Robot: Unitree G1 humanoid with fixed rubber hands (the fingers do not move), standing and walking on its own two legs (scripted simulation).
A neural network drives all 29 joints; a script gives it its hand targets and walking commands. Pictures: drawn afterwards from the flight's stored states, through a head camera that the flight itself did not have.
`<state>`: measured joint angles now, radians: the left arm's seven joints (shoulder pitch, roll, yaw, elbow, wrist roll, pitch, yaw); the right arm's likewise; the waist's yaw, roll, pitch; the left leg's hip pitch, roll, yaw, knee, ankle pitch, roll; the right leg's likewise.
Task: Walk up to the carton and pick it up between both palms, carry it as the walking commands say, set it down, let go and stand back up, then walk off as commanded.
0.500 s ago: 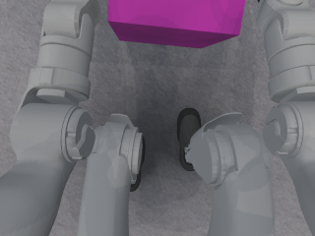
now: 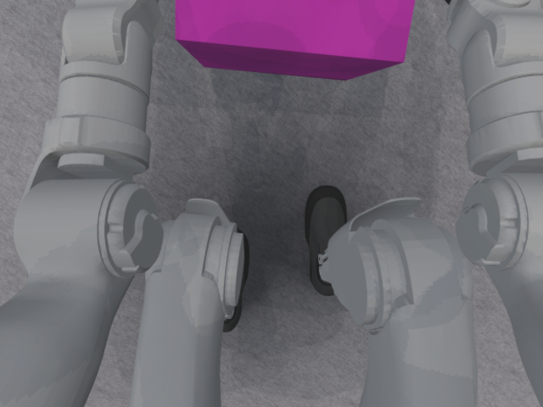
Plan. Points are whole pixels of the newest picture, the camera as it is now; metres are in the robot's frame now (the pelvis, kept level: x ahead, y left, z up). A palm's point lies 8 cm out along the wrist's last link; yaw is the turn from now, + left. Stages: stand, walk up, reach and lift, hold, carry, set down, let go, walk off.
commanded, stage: set down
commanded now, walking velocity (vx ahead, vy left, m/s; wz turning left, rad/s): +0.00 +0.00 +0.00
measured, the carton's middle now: out of the picture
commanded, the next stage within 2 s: none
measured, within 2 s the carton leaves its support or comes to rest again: neither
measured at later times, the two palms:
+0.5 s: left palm out of the picture +0.57 +0.10 -0.18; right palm out of the picture +0.54 -0.22 -0.19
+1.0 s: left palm out of the picture +0.57 +0.10 -0.18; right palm out of the picture +0.54 -0.23 -0.20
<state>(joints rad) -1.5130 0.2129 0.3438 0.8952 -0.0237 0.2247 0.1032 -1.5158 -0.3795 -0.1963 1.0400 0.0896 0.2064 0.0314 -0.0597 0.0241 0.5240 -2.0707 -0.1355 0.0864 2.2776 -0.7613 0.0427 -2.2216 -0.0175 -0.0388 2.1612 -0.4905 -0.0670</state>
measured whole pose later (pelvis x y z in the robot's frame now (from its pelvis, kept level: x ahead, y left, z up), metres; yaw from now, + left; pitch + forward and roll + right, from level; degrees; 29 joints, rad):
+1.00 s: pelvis +0.01 +0.00 +0.00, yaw +1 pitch +32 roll +2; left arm -1.51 0.25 0.18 0.95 -0.02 0.14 0.11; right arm -1.53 -0.41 -0.23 1.17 0.09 0.08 -0.04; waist -0.05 0.02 0.52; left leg -2.09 -0.14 0.09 2.29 -0.78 0.03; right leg -2.24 -0.02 -0.04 2.19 -0.51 -0.06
